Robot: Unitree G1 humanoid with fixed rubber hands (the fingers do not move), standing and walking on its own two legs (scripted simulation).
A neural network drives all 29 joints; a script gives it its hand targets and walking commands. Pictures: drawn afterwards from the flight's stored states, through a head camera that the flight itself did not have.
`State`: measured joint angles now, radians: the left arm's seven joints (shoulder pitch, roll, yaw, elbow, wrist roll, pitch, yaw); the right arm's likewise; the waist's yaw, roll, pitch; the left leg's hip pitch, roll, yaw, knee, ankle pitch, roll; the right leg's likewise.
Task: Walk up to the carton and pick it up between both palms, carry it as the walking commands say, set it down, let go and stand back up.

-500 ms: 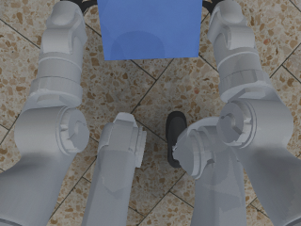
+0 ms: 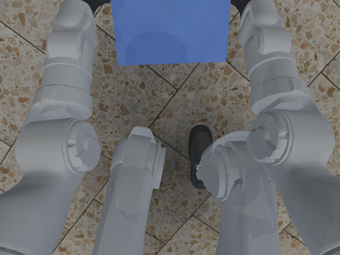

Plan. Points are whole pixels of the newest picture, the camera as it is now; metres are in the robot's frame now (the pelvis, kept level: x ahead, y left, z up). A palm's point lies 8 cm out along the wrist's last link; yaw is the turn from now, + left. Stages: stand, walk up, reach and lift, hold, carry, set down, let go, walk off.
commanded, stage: set down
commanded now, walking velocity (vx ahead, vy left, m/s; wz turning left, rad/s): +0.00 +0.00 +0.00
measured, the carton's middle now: (168, 8) +0.56 +0.00 -0.25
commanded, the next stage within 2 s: none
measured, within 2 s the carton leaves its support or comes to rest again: rests again in 0.48 s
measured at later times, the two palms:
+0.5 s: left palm (83, 11) +0.53 +0.16 -0.18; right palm (256, 19) +0.52 -0.16 -0.19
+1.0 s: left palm out of the picture +0.54 +0.18 -0.13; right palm (277, 4) +0.53 -0.17 -0.14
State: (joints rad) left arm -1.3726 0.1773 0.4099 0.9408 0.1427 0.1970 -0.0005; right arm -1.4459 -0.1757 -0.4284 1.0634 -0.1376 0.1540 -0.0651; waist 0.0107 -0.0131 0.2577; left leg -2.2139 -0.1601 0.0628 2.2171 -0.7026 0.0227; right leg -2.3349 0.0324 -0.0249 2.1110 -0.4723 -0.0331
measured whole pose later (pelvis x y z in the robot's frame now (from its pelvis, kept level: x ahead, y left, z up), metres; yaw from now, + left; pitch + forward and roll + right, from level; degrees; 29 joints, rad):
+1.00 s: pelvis -0.02 +0.00 +0.03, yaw +0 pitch +30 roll +1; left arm -1.46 0.39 0.08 0.94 -0.23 0.15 0.12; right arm -1.46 -0.36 -0.12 0.96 0.22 0.13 -0.17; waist 0.01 0.00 0.53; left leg -2.01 -0.09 0.08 2.15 -0.66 0.05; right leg -2.12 0.02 -0.03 2.04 -0.45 -0.03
